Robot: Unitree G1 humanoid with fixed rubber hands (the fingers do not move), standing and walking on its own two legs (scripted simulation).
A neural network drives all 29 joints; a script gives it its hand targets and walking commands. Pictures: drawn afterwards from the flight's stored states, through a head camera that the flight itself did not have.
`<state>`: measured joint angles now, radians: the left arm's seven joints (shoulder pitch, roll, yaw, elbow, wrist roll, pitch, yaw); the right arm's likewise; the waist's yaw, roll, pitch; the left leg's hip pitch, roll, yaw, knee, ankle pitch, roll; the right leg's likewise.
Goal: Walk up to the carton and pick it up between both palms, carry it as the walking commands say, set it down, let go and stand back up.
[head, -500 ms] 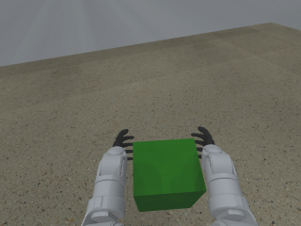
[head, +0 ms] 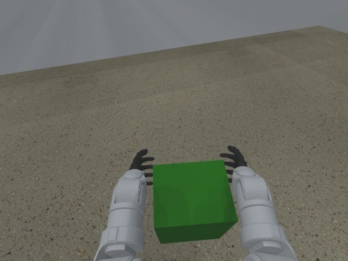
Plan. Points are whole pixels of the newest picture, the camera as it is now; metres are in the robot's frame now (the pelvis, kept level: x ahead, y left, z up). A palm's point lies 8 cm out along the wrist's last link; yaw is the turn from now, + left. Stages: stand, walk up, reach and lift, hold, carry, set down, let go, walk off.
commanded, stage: reach and lift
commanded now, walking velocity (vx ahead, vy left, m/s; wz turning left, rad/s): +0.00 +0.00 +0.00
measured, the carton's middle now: (189, 205) +0.29 -0.01 -0.04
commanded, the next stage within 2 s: hold in 0.38 s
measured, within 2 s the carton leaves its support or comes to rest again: neither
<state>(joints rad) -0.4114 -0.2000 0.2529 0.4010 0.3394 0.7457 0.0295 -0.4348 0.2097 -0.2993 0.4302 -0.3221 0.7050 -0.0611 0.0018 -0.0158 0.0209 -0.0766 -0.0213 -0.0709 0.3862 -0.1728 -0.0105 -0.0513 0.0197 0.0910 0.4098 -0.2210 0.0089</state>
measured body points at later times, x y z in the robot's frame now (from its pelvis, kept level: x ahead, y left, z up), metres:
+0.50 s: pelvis +0.00 +0.00 +0.00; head -0.05 +0.00 +0.45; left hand +0.31 +0.13 +0.04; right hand +0.31 -0.13 +0.05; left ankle +0.04 +0.13 -0.74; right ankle +0.01 -0.13 -0.74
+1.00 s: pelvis -0.01 +0.00 +0.00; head -0.07 +0.01 +0.44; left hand +0.30 +0.12 +0.05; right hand +0.30 -0.13 +0.05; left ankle +0.04 +0.13 -0.74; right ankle +0.01 -0.13 -0.74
